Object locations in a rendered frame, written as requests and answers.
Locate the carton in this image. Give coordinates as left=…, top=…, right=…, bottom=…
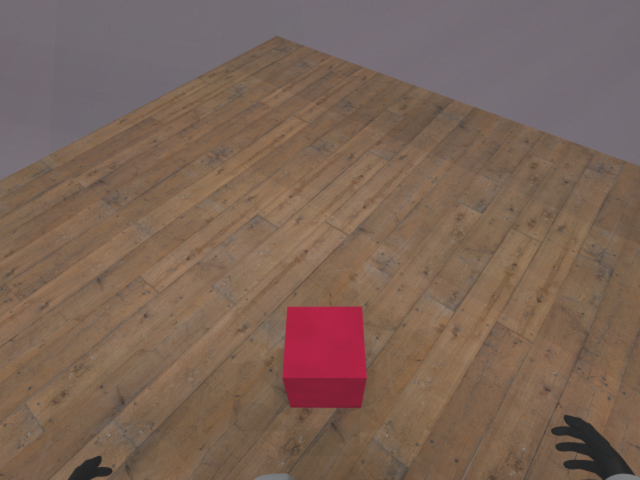
left=282, top=307, right=367, bottom=408

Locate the left robot hand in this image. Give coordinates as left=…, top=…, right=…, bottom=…
left=68, top=456, right=112, bottom=480

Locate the right robot hand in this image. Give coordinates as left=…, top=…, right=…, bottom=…
left=551, top=415, right=636, bottom=480

